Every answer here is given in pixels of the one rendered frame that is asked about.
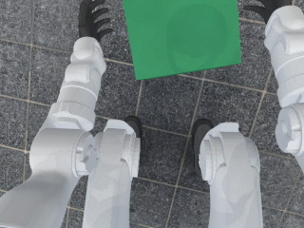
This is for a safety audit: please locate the carton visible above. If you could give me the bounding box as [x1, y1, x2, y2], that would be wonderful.
[123, 0, 242, 81]

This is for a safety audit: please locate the right robot upper arm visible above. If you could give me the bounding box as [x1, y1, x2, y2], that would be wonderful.
[275, 103, 304, 175]

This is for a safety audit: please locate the robot right foot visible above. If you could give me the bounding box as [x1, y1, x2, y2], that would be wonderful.
[192, 118, 214, 177]

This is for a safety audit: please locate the robot left hand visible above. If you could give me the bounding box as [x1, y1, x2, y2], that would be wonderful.
[78, 0, 113, 44]

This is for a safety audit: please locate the robot right thigh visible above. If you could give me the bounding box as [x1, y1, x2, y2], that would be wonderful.
[200, 131, 263, 228]

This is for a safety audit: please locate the robot right hand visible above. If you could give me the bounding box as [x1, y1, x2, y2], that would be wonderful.
[243, 0, 292, 25]

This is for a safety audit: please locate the left robot forearm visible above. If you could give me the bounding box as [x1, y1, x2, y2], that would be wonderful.
[29, 36, 106, 168]

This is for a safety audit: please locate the left robot upper arm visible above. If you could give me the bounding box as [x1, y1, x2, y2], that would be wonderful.
[0, 127, 97, 228]

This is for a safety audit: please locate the right robot forearm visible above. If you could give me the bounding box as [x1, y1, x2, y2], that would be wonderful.
[264, 5, 304, 108]

